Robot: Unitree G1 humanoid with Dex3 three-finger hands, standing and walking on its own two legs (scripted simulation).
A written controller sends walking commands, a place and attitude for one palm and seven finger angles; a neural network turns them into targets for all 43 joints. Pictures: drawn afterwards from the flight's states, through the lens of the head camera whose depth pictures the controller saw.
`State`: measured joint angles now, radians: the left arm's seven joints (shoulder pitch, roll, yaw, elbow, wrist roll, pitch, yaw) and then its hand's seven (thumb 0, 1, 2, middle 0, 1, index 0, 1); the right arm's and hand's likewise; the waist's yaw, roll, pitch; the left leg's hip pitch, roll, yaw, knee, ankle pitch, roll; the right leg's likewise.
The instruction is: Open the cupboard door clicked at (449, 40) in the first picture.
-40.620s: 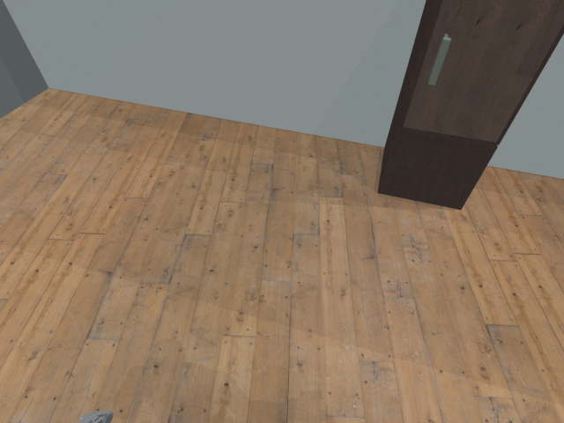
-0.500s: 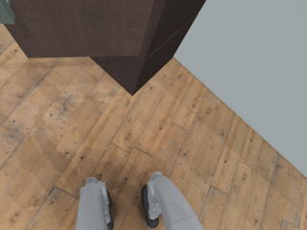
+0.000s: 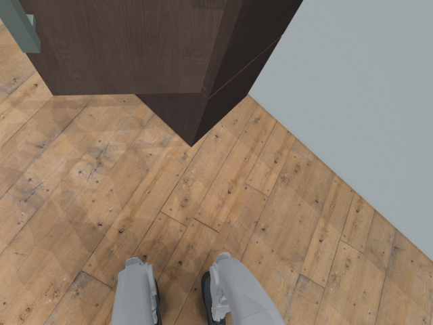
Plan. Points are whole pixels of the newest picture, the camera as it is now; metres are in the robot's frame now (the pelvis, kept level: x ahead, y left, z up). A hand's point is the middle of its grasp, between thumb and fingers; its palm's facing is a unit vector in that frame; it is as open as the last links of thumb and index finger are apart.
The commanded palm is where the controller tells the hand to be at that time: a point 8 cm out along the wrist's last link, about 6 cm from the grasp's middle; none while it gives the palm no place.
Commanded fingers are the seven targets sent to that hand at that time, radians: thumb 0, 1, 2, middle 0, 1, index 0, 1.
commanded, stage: move the hooked fingers beside the handle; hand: left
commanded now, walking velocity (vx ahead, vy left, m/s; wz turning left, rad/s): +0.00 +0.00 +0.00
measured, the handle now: out of the picture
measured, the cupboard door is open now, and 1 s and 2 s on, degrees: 51 51 51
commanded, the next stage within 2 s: slide the fingers in behind the handle in 0.24 s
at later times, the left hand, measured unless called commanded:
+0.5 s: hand out of the picture +0.55 +0.31 +0.07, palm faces +0.06 -1.00 -0.01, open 14.0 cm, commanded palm +0.56 +0.31 +0.07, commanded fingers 0.00 -0.50 0.30 -0.30 -1.20 -0.30 -1.20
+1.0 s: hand out of the picture +0.56 +0.27 +0.07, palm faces +0.06 -1.00 +0.00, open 14.0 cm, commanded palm +0.56 +0.28 +0.07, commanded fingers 0.00 -0.50 0.30 -0.30 -1.20 -0.30 -1.20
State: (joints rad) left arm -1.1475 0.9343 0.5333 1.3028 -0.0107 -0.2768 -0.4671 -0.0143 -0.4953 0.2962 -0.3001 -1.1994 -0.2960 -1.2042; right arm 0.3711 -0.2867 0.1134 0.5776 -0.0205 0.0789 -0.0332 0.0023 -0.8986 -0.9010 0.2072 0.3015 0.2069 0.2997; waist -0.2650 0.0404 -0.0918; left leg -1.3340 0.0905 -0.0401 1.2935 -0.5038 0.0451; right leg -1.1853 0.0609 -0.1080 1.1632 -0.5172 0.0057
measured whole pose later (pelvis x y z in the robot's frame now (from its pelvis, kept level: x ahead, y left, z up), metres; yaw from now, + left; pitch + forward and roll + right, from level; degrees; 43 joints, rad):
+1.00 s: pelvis +0.00 +0.00 +0.00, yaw +0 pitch +31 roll -8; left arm -1.16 0.83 0.48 1.27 -0.02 -0.27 -0.38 -0.01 -0.50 0.30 -0.30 -1.20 -0.30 -1.20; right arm 0.40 -0.27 0.10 0.62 -0.03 0.06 -0.01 0.00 -0.90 -0.90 0.21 0.30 0.21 0.30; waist -0.26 0.05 -0.10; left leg -1.34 0.08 -0.04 1.29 -0.50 0.04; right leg -1.20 0.06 -0.10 1.17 -0.52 0.00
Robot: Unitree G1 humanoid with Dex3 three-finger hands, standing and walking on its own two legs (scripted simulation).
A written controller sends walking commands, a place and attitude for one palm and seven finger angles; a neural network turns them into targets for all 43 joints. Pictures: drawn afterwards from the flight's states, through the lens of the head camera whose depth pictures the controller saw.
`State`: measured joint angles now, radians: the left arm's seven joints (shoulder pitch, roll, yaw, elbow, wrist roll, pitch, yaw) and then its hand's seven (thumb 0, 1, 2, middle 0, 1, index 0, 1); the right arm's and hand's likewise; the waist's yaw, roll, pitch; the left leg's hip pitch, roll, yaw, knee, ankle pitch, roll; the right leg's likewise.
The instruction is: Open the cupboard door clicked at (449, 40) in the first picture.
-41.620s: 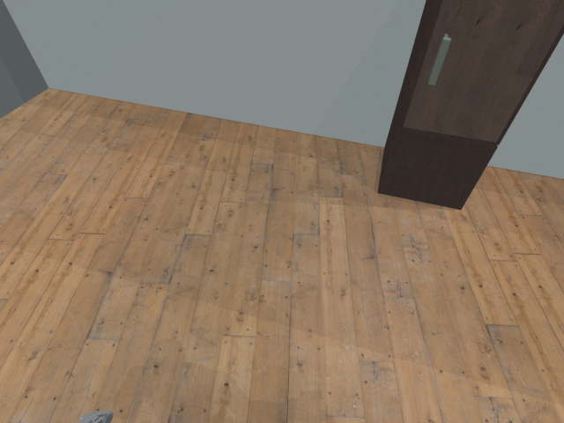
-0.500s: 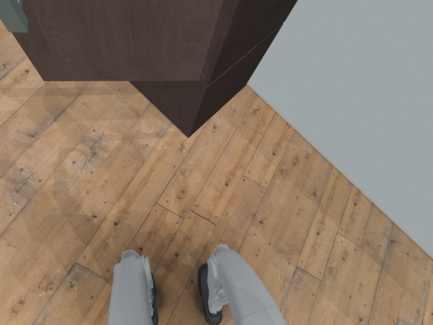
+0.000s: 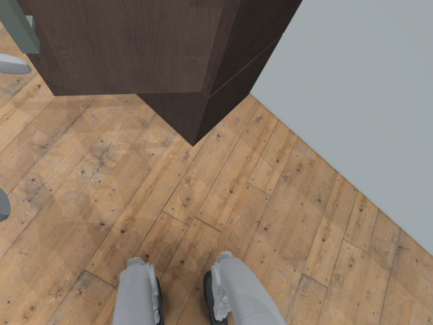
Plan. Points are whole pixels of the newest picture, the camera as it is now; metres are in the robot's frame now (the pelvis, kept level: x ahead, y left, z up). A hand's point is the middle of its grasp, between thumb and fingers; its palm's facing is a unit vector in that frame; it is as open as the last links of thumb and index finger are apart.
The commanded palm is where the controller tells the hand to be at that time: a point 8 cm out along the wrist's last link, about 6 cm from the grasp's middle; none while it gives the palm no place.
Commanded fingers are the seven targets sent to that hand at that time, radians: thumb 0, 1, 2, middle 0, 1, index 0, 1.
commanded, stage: slide the fingers in behind the handle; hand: left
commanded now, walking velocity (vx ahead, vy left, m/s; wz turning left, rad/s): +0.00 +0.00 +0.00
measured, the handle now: out of the picture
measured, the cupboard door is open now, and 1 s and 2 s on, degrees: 51 51 51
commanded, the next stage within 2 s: close the thumb around the handle in 0.94 s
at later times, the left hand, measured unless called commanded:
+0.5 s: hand (14, 24) +0.57 +0.24 +0.07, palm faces +0.07 -1.00 -0.02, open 14.0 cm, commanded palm +0.56 +0.25 +0.07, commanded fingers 0.00 -0.50 0.30 -0.30 -1.20 -0.30 -1.20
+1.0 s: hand (12, 27) +0.56 +0.24 +0.08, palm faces +0.06 -1.00 -0.01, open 14.0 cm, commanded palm +0.55 +0.25 +0.07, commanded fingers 0.00 -0.50 0.30 -0.30 -1.20 -0.30 -1.20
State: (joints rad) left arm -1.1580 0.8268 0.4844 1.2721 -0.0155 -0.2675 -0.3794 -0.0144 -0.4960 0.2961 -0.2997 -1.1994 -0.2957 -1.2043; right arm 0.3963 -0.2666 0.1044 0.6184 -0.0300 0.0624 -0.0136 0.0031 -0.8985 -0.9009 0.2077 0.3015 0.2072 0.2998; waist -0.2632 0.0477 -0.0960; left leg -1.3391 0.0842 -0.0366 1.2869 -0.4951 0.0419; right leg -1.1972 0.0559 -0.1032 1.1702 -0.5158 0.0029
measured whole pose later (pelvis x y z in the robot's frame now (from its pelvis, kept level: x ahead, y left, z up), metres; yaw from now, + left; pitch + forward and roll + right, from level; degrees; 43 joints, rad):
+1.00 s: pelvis +0.00 -0.01 +0.00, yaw +0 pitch +30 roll -7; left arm -1.13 0.76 0.47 1.27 -0.03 -0.32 -0.32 -0.01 -0.50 0.30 -0.30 -1.20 -0.30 -1.20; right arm 0.38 -0.27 0.08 0.64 -0.03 0.05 0.00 0.00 -0.90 -0.90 0.21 0.30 0.21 0.30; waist -0.25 0.05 -0.10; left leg -1.33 0.09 -0.04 1.29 -0.50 0.03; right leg -1.20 0.06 -0.10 1.19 -0.53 -0.01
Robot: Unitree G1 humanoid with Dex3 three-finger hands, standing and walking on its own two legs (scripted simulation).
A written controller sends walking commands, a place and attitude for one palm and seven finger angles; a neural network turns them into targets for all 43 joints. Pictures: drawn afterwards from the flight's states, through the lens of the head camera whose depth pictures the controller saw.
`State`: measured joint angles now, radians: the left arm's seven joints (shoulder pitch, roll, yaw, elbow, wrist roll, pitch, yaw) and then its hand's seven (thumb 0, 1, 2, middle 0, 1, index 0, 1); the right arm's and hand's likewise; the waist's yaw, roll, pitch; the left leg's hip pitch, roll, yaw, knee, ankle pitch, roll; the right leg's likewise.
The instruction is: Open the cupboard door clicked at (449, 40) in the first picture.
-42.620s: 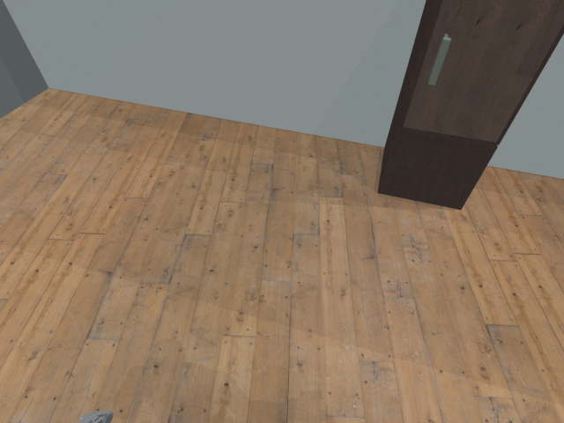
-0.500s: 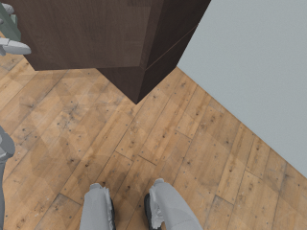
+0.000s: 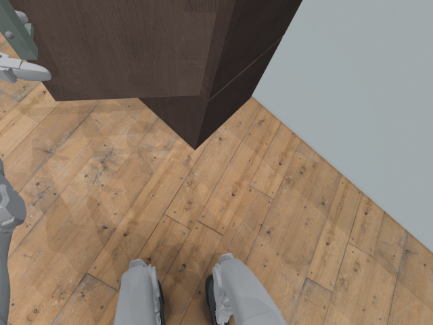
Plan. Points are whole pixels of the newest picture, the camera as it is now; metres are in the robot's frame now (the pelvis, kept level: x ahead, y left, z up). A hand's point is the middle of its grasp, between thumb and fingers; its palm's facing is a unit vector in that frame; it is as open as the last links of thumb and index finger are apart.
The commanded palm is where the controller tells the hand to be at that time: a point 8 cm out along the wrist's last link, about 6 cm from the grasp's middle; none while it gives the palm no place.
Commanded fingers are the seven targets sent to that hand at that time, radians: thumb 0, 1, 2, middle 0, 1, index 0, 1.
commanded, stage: close the thumb around the handle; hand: left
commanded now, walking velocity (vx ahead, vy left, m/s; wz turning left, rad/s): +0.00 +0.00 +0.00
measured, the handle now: (4, 3) +0.62 +0.26 +0.08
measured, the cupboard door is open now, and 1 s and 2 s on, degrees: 51 51 98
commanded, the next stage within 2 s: pull the door open along its arc in 0.74 s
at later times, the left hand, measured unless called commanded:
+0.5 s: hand (13, 34) +0.56 +0.24 +0.08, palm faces +0.06 -1.00 -0.01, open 8.3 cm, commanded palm +0.55 +0.26 +0.07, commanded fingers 0.00 0.84 0.88 -0.40 -1.34 -0.40 -1.34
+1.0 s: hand (19, 34) +0.56 +0.23 +0.08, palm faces +0.07 -1.00 -0.01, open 6.0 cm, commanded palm +0.54 +0.26 +0.07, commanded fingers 0.00 0.90 0.90 -0.40 -1.35 -0.40 -1.35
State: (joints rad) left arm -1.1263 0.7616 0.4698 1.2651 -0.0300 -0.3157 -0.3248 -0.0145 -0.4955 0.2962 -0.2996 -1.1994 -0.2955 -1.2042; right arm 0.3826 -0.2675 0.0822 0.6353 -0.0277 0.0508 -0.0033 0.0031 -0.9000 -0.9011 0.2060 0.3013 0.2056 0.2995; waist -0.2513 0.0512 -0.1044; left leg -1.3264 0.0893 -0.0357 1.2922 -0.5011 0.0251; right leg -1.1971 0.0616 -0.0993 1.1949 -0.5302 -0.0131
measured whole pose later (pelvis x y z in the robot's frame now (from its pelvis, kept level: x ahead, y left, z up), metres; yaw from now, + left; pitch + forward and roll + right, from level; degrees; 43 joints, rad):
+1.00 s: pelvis +0.00 +0.00 +0.00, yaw +0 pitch +30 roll -6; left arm -1.11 0.73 0.47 1.25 -0.03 -0.32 -0.29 0.00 0.69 0.82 -0.33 -1.34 -0.34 -1.35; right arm 0.38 -0.27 0.08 0.63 -0.03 0.06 0.00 0.00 -0.90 -0.90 0.21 0.30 0.21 0.30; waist -0.25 0.05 -0.11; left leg -1.31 0.09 -0.03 1.28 -0.50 0.02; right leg -1.19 0.06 -0.09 1.19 -0.53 -0.01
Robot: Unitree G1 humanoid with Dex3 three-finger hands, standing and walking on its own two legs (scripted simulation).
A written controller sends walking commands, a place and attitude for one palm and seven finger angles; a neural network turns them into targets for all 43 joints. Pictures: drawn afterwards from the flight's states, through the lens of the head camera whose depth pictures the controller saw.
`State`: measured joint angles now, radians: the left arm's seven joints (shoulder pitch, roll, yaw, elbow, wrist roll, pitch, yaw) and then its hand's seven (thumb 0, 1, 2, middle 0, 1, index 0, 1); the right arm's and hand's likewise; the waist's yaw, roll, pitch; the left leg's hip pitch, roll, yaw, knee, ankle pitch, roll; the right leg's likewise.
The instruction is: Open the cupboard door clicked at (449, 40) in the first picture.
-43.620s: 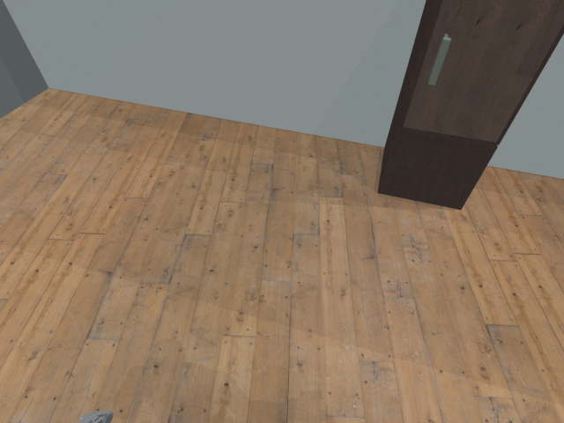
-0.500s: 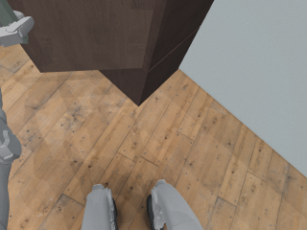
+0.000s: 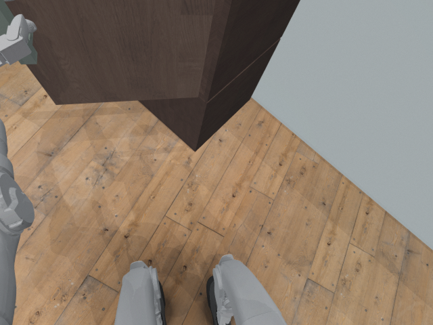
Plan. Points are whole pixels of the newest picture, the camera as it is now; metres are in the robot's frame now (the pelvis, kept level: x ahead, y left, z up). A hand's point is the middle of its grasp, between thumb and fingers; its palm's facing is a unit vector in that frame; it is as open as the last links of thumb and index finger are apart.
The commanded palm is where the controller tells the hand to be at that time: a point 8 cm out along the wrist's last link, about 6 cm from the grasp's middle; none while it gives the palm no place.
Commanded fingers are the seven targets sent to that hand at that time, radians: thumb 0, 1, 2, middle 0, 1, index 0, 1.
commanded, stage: pull the door open along its arc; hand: left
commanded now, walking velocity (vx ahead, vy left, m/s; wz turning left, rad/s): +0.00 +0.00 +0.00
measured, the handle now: (3, 9) +0.62 +0.26 +0.08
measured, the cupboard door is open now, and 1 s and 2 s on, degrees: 51 98 98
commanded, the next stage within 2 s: open thumb and fingers to let go in 0.90 s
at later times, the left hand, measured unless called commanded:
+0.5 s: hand (58, 111) +0.44 +0.18 +0.08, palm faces +0.29 -0.96 +0.05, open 6.3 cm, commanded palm +0.37 +0.23 +0.07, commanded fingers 0.00 0.90 0.90 -0.40 -1.35 -0.40 -1.35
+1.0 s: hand (139, 166) +0.36 +0.08 +0.08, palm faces +0.46 -0.89 +0.01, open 6.5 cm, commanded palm +0.32 +0.12 +0.07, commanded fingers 0.00 0.83 0.87 -0.40 -1.34 -0.40 -1.34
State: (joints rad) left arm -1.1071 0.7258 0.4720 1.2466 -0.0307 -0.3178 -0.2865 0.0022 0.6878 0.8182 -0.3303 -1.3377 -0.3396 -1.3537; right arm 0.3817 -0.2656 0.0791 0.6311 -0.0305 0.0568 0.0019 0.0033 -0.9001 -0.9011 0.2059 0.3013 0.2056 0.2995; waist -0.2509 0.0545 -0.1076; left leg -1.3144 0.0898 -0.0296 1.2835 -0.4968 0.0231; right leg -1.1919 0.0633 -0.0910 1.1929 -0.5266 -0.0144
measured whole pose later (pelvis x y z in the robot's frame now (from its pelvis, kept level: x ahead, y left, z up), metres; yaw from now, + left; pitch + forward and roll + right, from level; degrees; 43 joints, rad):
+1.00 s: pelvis +0.03 -0.05 +0.04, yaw +6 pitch +17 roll +1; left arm -0.12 -0.08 -0.06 0.43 0.05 -0.45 0.53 0.00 0.65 0.73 -0.30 -1.32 -0.30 -1.32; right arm 0.23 -0.19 -0.03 0.62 -0.09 0.03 0.04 0.01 -0.90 -0.90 0.20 0.30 0.20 0.30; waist -0.03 0.02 -0.18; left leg -0.91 0.04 -0.01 1.07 -0.46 -0.04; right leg -0.84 0.01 -0.08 1.10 -0.57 -0.07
